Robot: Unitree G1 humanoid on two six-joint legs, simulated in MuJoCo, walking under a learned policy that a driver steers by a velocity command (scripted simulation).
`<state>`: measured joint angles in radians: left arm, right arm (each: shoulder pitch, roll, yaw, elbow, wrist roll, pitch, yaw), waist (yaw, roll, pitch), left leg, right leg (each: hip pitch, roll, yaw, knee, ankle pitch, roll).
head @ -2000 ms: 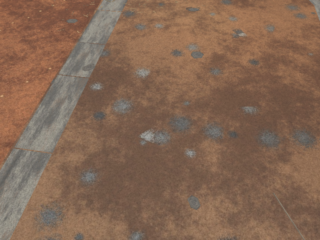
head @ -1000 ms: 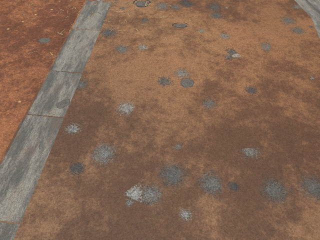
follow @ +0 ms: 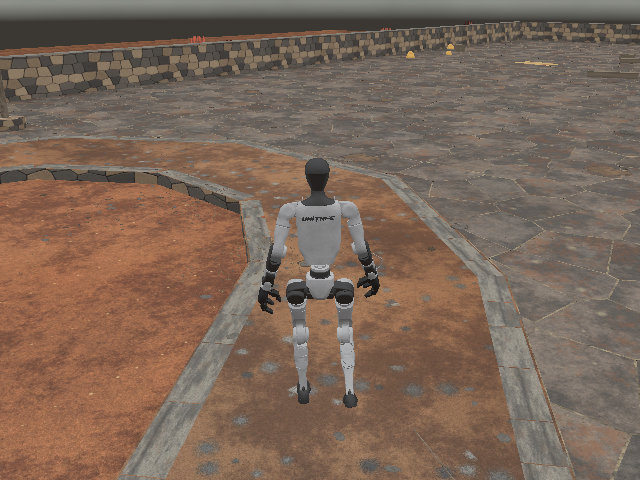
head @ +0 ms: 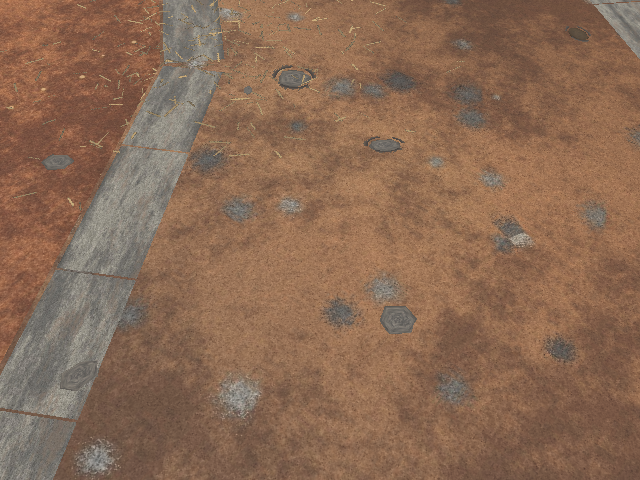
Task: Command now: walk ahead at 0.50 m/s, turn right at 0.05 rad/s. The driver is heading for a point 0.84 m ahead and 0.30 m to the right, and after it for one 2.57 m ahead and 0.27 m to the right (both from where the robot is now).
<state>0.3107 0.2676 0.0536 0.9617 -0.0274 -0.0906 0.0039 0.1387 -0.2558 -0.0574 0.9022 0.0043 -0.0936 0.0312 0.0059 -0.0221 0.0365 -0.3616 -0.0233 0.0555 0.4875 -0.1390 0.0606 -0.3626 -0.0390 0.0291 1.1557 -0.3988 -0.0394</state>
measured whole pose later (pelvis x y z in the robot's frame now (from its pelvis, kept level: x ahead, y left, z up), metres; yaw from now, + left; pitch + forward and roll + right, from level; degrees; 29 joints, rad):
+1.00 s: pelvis +0.57 -0.10 -0.01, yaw -30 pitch +2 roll +1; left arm 0.35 0.29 0.07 0.76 -0.03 -0.03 0.02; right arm 0.09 -0.27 -0.06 0.77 0.00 -0.12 0.02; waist 0.04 -0.03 0.01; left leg -0.40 -0.03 0.01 0.52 -0.16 0.02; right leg -0.32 0.06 0.14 1.09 -0.48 -0.04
